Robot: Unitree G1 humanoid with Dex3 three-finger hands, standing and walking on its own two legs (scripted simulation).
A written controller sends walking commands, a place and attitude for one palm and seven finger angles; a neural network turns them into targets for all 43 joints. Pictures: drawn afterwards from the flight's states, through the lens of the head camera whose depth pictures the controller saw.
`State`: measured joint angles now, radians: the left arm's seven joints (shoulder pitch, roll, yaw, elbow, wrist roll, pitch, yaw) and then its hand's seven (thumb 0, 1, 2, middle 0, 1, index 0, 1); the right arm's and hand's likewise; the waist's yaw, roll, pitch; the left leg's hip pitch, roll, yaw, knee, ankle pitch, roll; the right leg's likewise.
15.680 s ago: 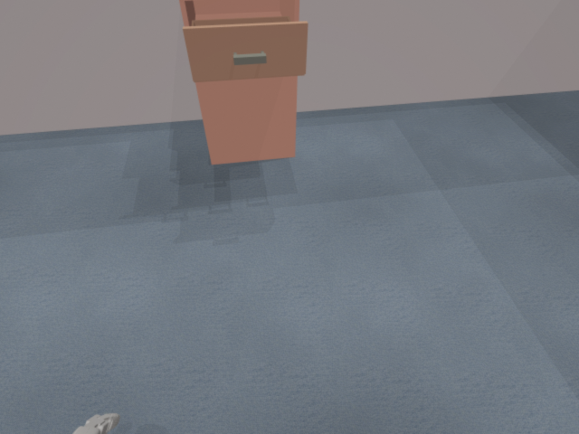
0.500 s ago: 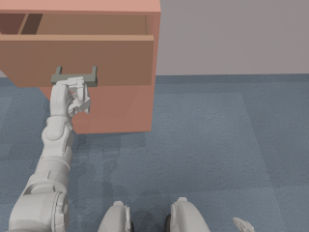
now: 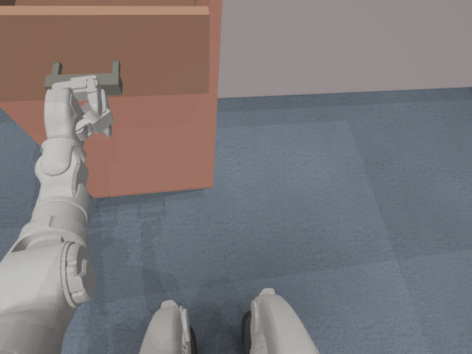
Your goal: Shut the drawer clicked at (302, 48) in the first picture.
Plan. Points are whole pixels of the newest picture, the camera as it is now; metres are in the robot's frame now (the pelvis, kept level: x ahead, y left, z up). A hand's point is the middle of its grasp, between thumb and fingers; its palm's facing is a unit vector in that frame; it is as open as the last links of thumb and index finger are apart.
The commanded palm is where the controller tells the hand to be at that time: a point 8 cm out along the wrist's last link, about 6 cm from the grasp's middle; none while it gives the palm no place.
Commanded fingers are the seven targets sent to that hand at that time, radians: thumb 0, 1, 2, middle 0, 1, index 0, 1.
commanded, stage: push the drawer shut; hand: left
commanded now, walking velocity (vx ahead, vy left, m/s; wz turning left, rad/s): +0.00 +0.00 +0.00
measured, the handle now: (86, 75) +0.58 +0.21 +0.05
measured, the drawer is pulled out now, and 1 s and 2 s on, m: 0.04 0.00 0.00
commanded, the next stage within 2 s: pull the fist back off the drawer in 0.58 s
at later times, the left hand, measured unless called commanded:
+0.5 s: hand (103, 92) +0.55 +0.18 +0.04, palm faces +0.04 -1.00 -0.04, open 3.2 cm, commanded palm +0.55 +0.21 +0.05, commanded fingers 0.00 0.90 0.90 -1.40 -1.60 -1.40 -1.60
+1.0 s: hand (102, 91) +0.55 +0.18 +0.04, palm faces +0.04 -1.00 -0.03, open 3.2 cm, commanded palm +0.53 +0.20 +0.05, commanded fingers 0.00 0.90 0.90 -1.40 -1.60 -1.40 -1.60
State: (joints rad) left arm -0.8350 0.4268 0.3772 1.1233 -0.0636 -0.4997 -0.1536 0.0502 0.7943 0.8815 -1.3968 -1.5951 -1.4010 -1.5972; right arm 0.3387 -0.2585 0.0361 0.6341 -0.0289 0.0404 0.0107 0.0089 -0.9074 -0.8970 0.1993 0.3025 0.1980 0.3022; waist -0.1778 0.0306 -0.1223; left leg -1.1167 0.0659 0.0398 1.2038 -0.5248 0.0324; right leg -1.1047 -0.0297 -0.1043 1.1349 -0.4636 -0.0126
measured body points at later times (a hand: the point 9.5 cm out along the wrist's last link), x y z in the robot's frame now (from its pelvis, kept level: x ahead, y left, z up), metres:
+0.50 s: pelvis +0.00 +0.01 -0.01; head +0.17 +0.03 +0.41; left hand +0.54 +0.24 +0.05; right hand -0.01 -0.25 -0.11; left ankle +0.02 +0.10 -0.64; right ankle +0.03 -0.12 -0.64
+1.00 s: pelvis -0.03 +0.01 -0.02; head +0.15 +0.05 +0.39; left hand +0.54 +0.24 +0.05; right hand -0.05 -0.25 -0.11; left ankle +0.02 +0.10 -0.64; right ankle +0.03 -0.12 -0.64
